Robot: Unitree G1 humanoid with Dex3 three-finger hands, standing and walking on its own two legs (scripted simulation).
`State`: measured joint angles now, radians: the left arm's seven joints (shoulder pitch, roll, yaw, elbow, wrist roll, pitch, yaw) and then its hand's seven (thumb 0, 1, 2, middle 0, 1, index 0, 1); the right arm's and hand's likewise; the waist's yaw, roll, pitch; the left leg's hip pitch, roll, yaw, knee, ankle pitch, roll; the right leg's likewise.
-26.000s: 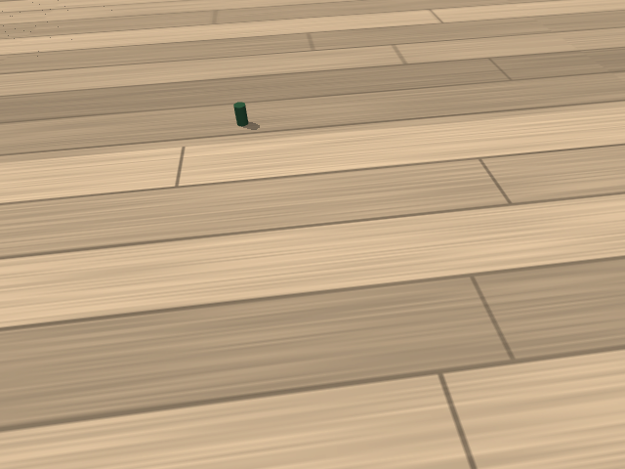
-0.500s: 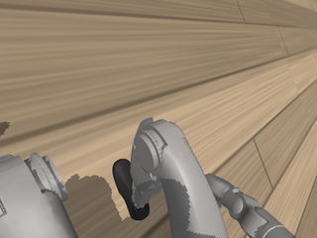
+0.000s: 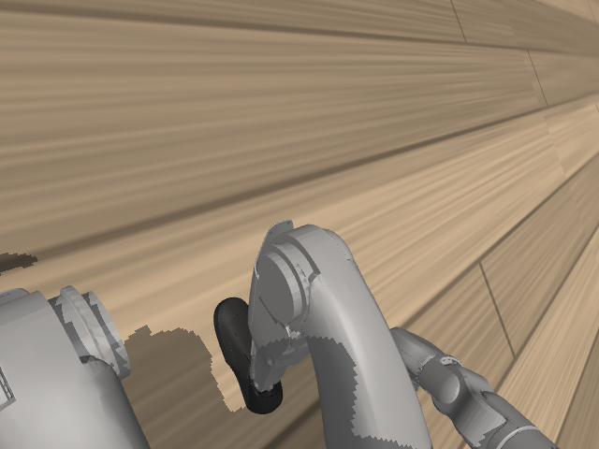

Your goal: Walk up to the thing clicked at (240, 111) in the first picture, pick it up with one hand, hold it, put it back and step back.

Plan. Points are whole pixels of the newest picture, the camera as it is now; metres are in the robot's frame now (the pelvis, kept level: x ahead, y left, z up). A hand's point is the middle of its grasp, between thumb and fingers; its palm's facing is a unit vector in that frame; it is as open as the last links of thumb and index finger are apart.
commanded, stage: withdraw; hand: left
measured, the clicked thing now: out of the picture +0.45 +0.32 -0.23
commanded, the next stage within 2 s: rise in 0.12 s
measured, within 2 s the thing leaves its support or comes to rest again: neither
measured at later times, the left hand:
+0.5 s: hand out of the picture +0.40 +0.44 -0.07, palm faces +0.48 -0.82 -0.29, open 17.2 cm
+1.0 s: hand out of the picture +0.26 +0.35 +0.12, palm faces +0.35 -0.80 -0.49, open 17.3 cm
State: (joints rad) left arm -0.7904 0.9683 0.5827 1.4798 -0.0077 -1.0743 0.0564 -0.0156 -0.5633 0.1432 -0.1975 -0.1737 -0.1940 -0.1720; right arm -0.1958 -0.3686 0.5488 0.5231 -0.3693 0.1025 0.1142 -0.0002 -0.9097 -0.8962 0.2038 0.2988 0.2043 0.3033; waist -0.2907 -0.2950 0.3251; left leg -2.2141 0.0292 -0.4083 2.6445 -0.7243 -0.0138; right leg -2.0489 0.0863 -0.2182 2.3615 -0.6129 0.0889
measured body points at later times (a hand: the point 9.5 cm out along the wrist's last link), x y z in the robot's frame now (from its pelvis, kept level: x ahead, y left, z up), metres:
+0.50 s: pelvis +0.01 -0.01 +0.03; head +0.20 +0.15 +0.40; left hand +0.37 +0.48 -0.05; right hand +0.17 -0.25 -0.04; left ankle +0.08 +0.12 -0.26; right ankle +0.15 -0.13 -0.26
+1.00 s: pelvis +0.03 -0.03 +0.21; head +0.20 +0.05 +0.62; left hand +0.24 +0.39 +0.15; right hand +0.28 -0.22 +0.09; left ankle +0.07 +0.12 -0.26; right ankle +0.15 -0.14 -0.26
